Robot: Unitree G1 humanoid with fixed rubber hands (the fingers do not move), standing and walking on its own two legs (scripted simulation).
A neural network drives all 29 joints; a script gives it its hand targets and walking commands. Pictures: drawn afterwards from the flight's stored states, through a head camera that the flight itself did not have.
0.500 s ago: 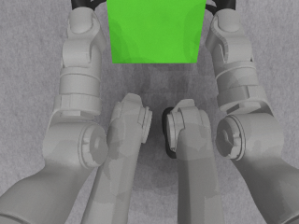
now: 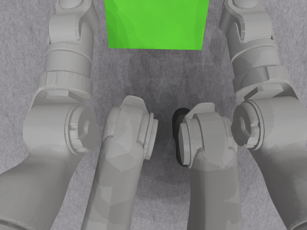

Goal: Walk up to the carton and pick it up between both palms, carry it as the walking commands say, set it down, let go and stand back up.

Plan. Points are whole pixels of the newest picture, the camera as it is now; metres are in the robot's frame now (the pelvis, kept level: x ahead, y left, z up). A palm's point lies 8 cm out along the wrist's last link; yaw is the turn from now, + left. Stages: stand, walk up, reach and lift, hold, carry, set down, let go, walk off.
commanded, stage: set down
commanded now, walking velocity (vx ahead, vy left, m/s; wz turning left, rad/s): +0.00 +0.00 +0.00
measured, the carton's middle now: out of the picture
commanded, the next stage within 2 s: none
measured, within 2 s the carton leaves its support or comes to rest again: rests again in 1.42 s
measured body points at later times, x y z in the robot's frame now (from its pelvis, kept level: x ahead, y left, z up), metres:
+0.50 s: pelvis +0.03 +0.00 -0.01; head +0.38 +0.01 +0.27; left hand +0.55 +0.19 -0.16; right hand +0.58 -0.10 -0.17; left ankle +0.13 +0.10 -0.33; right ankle +0.13 -0.09 -0.33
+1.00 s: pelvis +0.03 -0.01 -0.02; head +0.39 +0.00 +0.26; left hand +0.56 +0.19 -0.17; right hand +0.59 -0.10 -0.18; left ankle +0.13 +0.10 -0.33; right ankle +0.13 -0.09 -0.33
